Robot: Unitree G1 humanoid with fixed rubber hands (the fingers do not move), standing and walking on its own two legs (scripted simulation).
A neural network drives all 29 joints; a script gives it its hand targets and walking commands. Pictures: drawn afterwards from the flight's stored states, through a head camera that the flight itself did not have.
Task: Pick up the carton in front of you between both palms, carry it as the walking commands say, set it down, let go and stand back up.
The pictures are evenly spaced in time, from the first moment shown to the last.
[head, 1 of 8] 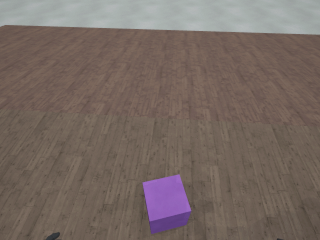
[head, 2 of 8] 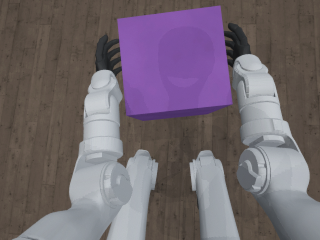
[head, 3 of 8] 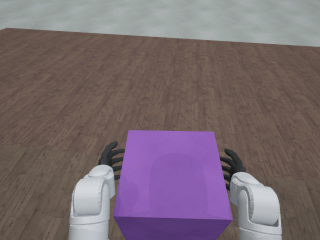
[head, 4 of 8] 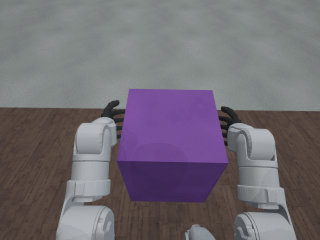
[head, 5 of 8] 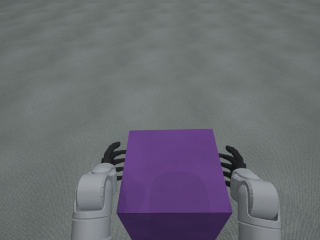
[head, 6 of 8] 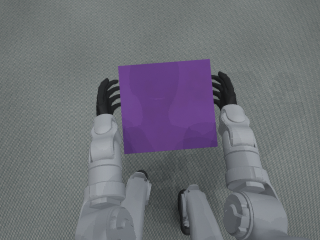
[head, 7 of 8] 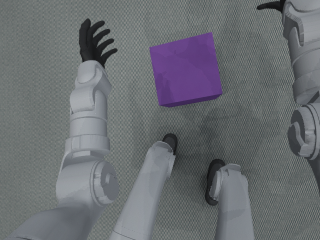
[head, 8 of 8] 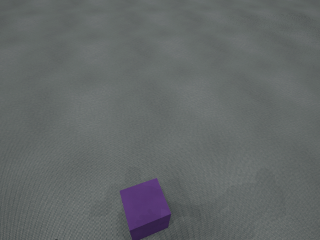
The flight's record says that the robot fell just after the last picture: no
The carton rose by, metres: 0.68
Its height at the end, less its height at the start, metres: -0.48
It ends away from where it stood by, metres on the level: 5.05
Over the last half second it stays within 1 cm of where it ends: yes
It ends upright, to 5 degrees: yes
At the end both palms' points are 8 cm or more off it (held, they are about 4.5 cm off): yes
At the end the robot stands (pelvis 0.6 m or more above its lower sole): yes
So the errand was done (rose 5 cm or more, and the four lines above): yes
